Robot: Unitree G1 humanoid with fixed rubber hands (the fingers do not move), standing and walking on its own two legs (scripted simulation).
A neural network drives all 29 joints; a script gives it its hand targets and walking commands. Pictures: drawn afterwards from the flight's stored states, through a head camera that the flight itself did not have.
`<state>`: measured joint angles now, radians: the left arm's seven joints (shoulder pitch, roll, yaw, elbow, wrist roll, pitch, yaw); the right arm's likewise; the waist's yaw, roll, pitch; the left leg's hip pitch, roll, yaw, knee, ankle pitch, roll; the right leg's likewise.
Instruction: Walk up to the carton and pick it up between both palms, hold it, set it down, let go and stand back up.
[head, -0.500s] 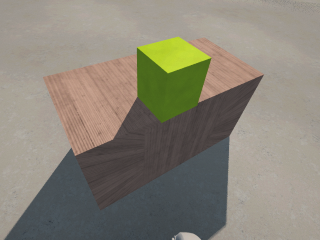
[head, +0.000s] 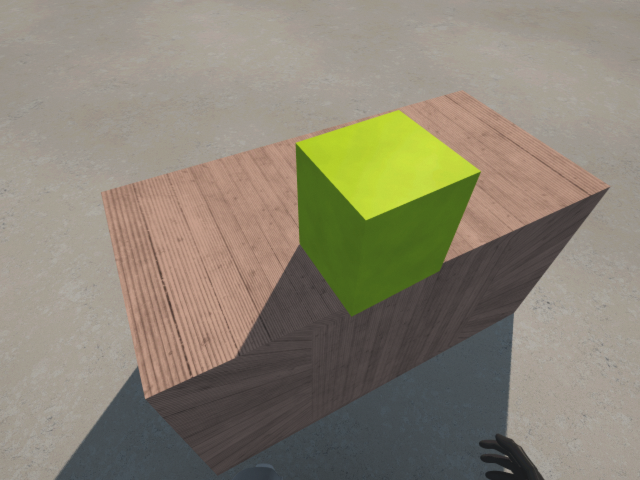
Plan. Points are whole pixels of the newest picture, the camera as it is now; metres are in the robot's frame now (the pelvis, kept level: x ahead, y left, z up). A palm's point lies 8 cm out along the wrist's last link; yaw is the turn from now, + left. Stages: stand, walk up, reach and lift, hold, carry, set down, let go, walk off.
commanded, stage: walk up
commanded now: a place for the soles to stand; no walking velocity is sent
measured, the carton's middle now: (375, 213) +0.57 -0.05 -0.02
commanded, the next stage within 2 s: none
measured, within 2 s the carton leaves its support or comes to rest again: neither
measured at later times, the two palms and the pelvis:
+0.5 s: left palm (152, 405) +0.22 +0.24 -0.05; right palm out of the picture +0.17 -0.27 -0.08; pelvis +0.07 -0.01 +0.02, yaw -3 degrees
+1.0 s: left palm (153, 423) +0.20 +0.24 -0.07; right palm out of the picture +0.14 -0.28 -0.08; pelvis +0.07 +0.00 +0.02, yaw -7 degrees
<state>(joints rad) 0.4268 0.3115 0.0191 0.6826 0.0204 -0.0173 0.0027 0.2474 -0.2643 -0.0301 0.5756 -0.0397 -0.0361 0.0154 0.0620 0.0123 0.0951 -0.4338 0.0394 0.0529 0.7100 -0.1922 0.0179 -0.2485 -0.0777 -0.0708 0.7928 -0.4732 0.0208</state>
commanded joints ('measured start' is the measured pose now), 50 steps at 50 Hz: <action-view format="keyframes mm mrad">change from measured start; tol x16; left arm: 1 14 104 21 -127 0 44 14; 50 -265 99 79 -221 76 32 -59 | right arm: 1 161 -250 -79 -55 25 23 -41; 9 -86 -187 -17 -56 33 46 -27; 47 -27 -170 -5 42 38 37 -3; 50 320 -317 -76 150 -16 20 -54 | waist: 1 -128 138 -171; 9 2 202 -124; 12 -83 -102 -99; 50 -127 1 -4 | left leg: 1 254 432 -611 -360 -79 338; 10 -59 167 -123 -64 155 81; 11 -51 61 -35 10 -12 8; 13 212 45 -66 -88 -1 1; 17 237 108 -78 -105 264 33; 48 289 119 6 -232 99 31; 50 360 349 -452 -475 -631 198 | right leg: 1 -261 40 89 347 -235 -4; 7 -134 21 89 30 -79 -3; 9 87 36 68 -218 237 -26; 11 32 -137 382 -372 303 -100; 13 -196 -115 328 -345 321 -133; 21 4 -40 197 -261 603 -65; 48 -70 6 253 -328 425 -66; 49 -115 71 97 -128 -38 -73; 50 -305 105 36 14 -136 -51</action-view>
